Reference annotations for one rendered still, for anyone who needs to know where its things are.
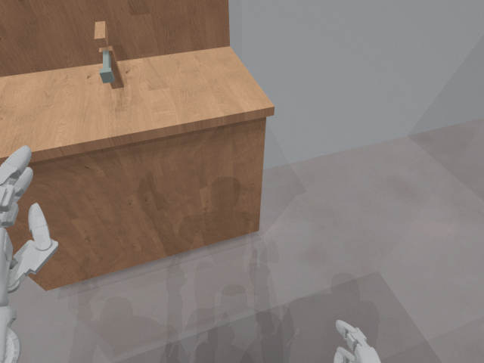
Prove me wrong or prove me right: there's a tap lever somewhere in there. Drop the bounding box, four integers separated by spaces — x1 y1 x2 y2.
100 49 114 83

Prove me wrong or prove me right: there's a robot left forearm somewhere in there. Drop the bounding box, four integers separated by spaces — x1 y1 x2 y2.
0 306 22 363

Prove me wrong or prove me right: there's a counter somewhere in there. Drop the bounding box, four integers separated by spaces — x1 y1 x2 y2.
0 0 275 291

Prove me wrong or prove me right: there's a robot left hand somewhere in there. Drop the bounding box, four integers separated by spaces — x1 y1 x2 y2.
0 145 58 307

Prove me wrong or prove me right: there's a robot right hand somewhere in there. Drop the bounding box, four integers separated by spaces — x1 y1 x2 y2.
334 320 381 363

